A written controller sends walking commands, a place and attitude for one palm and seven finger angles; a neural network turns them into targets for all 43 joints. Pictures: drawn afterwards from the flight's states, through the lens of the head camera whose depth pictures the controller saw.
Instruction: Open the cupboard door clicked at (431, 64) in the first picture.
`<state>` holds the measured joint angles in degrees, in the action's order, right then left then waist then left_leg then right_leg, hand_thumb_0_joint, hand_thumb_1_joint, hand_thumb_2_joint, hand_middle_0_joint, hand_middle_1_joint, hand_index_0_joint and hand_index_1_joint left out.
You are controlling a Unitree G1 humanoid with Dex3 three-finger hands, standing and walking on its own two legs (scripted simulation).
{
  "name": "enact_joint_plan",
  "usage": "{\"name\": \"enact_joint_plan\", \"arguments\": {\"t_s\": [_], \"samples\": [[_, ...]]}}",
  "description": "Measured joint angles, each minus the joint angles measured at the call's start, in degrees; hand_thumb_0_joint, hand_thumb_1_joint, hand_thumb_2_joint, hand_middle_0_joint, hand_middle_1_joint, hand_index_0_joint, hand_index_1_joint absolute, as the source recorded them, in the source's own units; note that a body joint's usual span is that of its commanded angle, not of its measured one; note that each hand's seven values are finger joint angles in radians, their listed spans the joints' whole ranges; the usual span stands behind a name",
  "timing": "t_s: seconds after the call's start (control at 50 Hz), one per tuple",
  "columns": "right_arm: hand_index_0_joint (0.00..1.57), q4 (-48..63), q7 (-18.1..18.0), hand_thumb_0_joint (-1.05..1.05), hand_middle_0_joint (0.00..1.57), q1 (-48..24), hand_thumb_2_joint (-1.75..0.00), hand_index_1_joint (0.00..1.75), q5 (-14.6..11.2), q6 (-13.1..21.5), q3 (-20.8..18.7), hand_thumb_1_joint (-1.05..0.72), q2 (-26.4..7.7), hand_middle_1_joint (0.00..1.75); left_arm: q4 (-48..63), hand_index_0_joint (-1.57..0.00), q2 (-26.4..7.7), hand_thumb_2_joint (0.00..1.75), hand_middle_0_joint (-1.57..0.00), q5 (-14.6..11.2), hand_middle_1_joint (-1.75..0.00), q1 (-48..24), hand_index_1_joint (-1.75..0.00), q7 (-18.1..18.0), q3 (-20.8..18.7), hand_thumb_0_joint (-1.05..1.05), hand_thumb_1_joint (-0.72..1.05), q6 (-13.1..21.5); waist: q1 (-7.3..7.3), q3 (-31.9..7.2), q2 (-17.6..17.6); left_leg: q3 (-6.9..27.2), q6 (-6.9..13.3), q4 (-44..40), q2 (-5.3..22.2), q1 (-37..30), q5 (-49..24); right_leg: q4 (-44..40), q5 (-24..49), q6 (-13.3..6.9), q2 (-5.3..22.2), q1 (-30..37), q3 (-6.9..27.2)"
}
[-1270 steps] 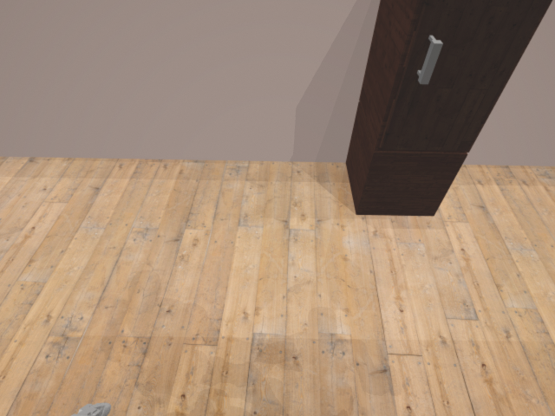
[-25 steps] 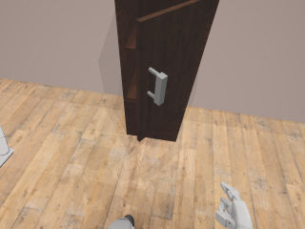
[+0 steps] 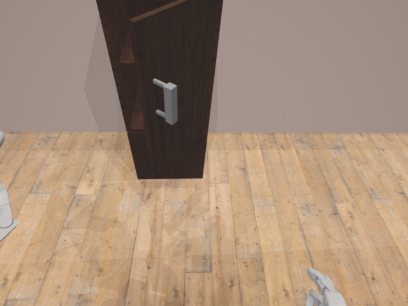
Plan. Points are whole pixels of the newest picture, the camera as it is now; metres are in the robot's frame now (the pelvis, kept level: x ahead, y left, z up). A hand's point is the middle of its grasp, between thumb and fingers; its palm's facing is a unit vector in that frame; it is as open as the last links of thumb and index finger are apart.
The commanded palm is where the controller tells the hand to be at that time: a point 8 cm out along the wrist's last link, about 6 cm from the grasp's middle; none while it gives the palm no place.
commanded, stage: stop stepping back and stand still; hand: left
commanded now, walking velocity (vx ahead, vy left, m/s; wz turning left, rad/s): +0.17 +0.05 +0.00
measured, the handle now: (164, 101) +0.64 +0.13 +0.03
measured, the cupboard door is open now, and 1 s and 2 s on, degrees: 52 52 52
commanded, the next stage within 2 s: let the arm hang, fingers relaxed in 0.78 s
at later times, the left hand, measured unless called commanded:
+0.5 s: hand out of the picture +0.18 +0.28 +0.16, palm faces +0.41 -0.79 -0.45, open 7.4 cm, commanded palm +0.13 +0.32 +0.18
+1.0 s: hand (29, 280) +0.17 +0.30 +0.00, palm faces +0.17 -0.86 -0.47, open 7.4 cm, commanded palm none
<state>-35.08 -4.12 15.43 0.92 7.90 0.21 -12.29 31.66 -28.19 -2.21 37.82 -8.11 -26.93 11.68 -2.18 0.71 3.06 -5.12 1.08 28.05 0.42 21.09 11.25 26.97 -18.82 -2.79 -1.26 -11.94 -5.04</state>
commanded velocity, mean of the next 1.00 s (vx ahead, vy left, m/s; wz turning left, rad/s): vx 0.02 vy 0.00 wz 0.00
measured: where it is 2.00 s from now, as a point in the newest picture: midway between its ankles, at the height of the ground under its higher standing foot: outside the picture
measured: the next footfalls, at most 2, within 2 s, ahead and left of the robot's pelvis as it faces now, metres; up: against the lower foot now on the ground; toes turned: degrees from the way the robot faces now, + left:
left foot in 0.20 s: +0.05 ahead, +0.14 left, +0.00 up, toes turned +5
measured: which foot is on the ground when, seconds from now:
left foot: up 0.00-0.18, down 0.20-1.00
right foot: down 0.00-1.00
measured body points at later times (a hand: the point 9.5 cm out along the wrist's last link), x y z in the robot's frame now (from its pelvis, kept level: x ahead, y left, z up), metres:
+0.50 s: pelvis -0.02 +0.02 +0.00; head -0.02 +0.02 +0.45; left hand +0.16 +0.32 +0.19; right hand +0.15 -0.20 -0.08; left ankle +0.01 +0.14 -0.74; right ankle -0.01 -0.08 -0.74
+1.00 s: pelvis -0.04 +0.04 -0.01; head -0.04 +0.01 +0.44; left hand +0.15 +0.34 +0.03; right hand +0.13 -0.22 -0.12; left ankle +0.01 +0.14 -0.74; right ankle -0.01 -0.08 -0.74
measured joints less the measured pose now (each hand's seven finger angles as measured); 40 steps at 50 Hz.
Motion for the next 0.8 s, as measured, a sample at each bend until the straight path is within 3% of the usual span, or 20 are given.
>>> {"name": "enact_joint_plan", "arguments": {"t_s": [0.06, 0.1, 0.2, 0.22, 0.28, 0.42, 0.58, 0.8], "samples": [[0.20, -3.16, 0.08, 0.01, 0.20, -0.16, -0.90, 0.30, -0.20, -1.39, -0.57, -0.90, -0.77, 0.30, -2.55, -0.21, 2.11, 0.90, -0.21, 0.07, -0.30, -2.53, -0.30, -0.12, 1.21, 0.02, 0.89, 0.18, 2.05, -0.80, -0.81, 2.28, -1.24, 15.94, 0.08, 4.42, 6.07, 0.88, 4.04, -1.07, -0.18, -0.92, 0.75], [0.20, -4.53, -0.08, 0.01, 0.20, 0.73, -0.90, 0.30, -0.41, -1.61, -0.66, -0.90, -0.90, 0.30, -5.01, -0.21, 4.18, 0.90, -0.21, 0.42, -0.30, -4.53, -0.30, -0.29, 2.32, 0.01, 0.89, 0.48, 2.32, -2.20, -0.92, 2.18, -1.22, 18.87, 0.78, 4.24, 6.39, 0.51, 3.65, -0.69, 0.12, -0.63, 0.80], [0.20, -4.66, -1.18, 0.01, 0.20, 2.34, -0.90, 0.30, -0.40, -0.05, -0.46, -0.90, -1.58, 0.30, -7.35, -0.21, 7.82, 0.90, -0.21, 1.15, -0.30, -7.85, -0.30, -0.79, 5.01, 0.02, 0.89, 0.11, 1.66, -3.69, -2.17, 2.21, 0.24, 3.79, 2.97, -4.91, 6.05, 2.81, 1.99, 0.26, 0.56, -0.76, -0.61], [0.20, -4.59, -1.37, 0.01, 0.20, 1.94, -0.90, 0.30, -0.40, 0.15, -0.57, -0.90, -1.48, 0.30, -7.28, -0.21, 7.91, 0.90, -0.21, 1.16, -0.30, -8.27, -0.30, -0.76, 5.23, 0.02, 0.89, 0.13, 1.35, -3.24, -2.24, 2.29, -0.65, 2.57, 2.92, -5.45, 3.41, 4.05, 1.33, 0.53, 0.85, -0.99, -0.83], [0.20, -3.99, -1.35, 0.01, 0.20, 0.29, -0.90, 0.30, -0.51, 0.20, -0.12, -0.90, -0.25, 0.30, -7.14, -0.21, 7.03, 0.90, -0.21, 1.10, -0.30, -8.04, -0.30, -0.42, 4.49, 0.02, 0.89, 0.28, 1.45, -2.24, -1.33, 1.04, -1.69, 2.99, 2.22, -6.19, 2.95, 5.22, 0.96, 1.15, 1.76, -0.93, 0.36], [0.20, -1.62, 0.01, 0.01, 0.20, -1.89, -0.90, 0.30, -0.61, 1.26, 1.57, -0.90, 2.09, 0.30, -6.93, -0.21, 4.75, 0.90, -0.21, 0.62, -0.30, -7.61, -0.30, 0.17, 2.74, 0.02, 0.89, 1.46, 1.40, -1.39, -2.11, 0.55, -1.44, 1.80, 2.40, -6.10, 2.28, 3.15, 2.61, 1.37, 1.49, -0.82, 0.82], [0.21, -1.26, 0.09, 0.01, 0.20, -2.98, -0.90, 0.30, -0.54, 0.09, 1.51, -0.90, 1.32, 0.30, -7.56, -0.21, 6.62, 0.90, -0.21, 0.34, -0.30, -6.91, -0.30, 0.69, 4.63, 0.02, 0.89, 0.40, 2.18, -0.71, -3.13, 0.38, -0.85, 0.13, 2.09, -6.29, 1.18, 0.41, 4.44, 2.00, 1.65, -0.16, 0.95], [0.20, -0.74, -0.53, 0.01, 0.20, -3.08, -0.90, 0.30, -0.60, -0.17, 0.59, -0.90, 0.30, 0.30, -6.42, -0.21, 6.22, 0.90, -0.21, 0.31, -0.30, -6.51, -0.30, 0.25, 4.42, 0.02, 0.89, -0.17, 2.23, 0.46, -2.95, 0.43, -0.34, -1.97, 1.50, -6.84, -0.37, -1.94, 6.12, 2.54, 2.08, 0.60, 0.84]]}}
